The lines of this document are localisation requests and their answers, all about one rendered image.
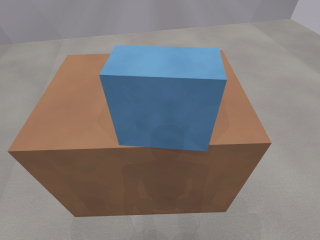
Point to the carton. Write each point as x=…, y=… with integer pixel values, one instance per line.
x=163, y=96

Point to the pedestal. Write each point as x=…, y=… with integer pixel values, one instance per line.
x=69, y=145

